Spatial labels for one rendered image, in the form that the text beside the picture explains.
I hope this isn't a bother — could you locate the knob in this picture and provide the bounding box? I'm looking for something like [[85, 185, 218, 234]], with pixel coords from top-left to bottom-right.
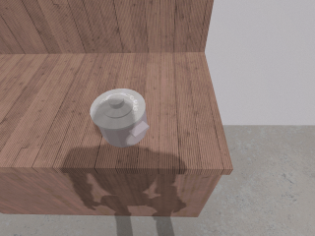
[[108, 93, 125, 109]]

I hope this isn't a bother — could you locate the lid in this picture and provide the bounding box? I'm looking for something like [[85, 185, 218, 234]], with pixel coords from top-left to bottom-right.
[[90, 88, 146, 131]]

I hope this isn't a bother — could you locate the table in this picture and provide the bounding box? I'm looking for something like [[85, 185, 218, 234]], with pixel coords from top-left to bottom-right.
[[0, 0, 233, 217]]

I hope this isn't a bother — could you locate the pot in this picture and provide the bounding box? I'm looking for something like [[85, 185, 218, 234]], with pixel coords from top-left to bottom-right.
[[99, 109, 150, 148]]

